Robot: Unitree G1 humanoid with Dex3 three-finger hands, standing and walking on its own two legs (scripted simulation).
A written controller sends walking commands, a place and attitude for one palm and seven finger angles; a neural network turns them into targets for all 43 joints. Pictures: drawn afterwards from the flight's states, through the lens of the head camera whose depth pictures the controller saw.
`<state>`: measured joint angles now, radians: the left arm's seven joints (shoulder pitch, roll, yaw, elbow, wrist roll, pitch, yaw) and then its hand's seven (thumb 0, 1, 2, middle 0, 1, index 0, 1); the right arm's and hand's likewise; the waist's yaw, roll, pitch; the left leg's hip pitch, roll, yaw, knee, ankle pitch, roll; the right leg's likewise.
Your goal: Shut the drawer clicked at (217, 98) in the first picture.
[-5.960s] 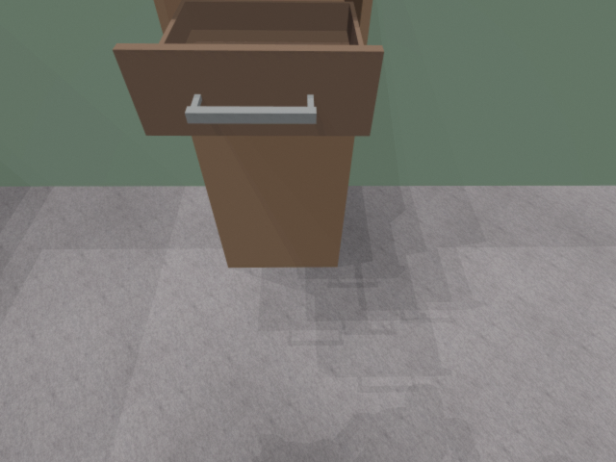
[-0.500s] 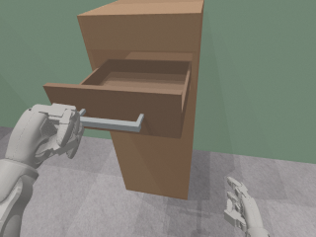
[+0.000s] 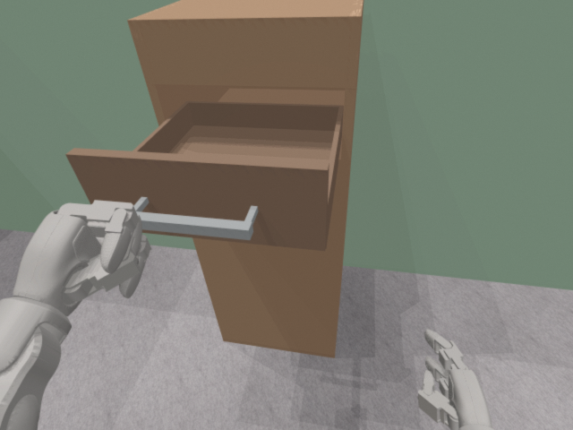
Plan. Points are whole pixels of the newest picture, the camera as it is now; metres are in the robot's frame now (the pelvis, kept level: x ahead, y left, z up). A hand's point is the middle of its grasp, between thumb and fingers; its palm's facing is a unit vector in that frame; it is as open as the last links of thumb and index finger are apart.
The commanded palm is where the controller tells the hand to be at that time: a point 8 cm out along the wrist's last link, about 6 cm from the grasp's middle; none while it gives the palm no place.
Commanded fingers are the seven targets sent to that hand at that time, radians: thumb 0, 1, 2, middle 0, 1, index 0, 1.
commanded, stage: bring the fist close to the handle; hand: left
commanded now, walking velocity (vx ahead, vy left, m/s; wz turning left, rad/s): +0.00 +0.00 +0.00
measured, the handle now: (190, 216) +0.35 +0.20 +0.17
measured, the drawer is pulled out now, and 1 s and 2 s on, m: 0.29 0.29 0.27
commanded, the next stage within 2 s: push the drawer shut in 1.28 s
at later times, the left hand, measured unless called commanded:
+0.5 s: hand (162, 273) +0.21 +0.17 +0.20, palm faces +0.00 -1.00 -0.09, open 3.3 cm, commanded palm +0.19 +0.21 +0.20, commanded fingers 0.00 0.90 0.90 -1.40 -1.60 -1.40 -1.60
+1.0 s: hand (196, 269) +0.25 +0.16 +0.16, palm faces +0.00 -1.00 -0.07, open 3.3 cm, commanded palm +0.23 +0.21 +0.17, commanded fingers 0.00 0.90 0.90 -1.40 -1.60 -1.40 -1.60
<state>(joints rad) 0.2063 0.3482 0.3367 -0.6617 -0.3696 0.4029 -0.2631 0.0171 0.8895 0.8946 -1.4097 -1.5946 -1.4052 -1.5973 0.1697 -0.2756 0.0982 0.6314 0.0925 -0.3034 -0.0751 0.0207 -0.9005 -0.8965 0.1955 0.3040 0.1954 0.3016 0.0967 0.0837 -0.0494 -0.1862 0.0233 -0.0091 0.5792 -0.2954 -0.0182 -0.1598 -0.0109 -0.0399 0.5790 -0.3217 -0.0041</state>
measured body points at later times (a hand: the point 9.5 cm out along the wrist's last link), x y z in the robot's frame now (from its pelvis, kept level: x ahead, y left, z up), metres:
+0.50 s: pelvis +0.00 +0.01 +0.00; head -0.04 -0.02 +0.45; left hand +0.21 +0.23 +0.20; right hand +0.23 -0.19 -0.05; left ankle +0.02 +0.13 -0.73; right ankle +0.00 -0.11 -0.73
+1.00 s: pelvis +0.01 +0.00 +0.00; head -0.01 -0.03 +0.45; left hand +0.25 +0.21 +0.16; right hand +0.20 -0.22 -0.07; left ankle +0.02 +0.13 -0.73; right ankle +0.00 -0.11 -0.73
